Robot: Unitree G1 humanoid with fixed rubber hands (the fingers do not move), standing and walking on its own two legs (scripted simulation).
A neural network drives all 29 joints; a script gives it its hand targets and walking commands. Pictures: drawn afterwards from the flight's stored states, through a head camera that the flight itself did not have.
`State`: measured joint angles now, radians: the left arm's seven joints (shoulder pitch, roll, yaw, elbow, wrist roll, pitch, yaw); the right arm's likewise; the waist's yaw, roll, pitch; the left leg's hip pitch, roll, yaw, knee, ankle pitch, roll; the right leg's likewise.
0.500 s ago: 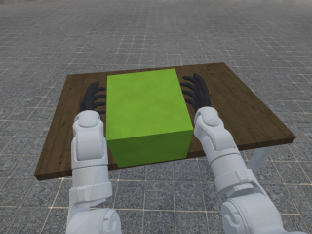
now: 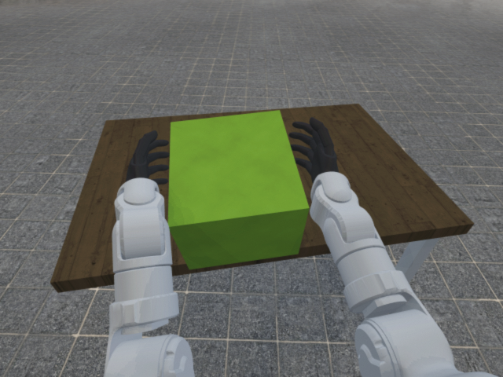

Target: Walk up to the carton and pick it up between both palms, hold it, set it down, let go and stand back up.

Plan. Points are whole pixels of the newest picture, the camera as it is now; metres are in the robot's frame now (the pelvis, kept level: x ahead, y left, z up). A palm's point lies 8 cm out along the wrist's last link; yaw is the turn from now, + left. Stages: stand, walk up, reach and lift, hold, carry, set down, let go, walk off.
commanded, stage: hold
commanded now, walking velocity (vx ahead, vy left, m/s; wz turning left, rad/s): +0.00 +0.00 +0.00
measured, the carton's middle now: (235, 188) +0.38 +0.02 +0.13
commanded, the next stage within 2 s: none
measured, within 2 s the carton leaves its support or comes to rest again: neither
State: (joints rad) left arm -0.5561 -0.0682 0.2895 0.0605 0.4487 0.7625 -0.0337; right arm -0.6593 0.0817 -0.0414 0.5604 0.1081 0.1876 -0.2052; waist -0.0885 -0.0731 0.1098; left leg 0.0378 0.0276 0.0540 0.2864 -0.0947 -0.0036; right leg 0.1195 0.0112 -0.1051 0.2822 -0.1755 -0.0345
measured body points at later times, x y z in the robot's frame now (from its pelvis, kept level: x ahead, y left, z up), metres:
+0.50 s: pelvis +0.00 +0.00 +0.00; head -0.05 +0.02 +0.45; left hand +0.36 +0.16 +0.18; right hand +0.37 -0.12 +0.18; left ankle +0.06 +0.12 -0.75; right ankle +0.01 -0.09 -0.75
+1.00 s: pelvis +0.00 +0.00 +0.00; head -0.05 +0.03 +0.45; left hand +0.36 +0.16 +0.18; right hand +0.37 -0.12 +0.19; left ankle +0.06 +0.12 -0.75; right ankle +0.01 -0.09 -0.75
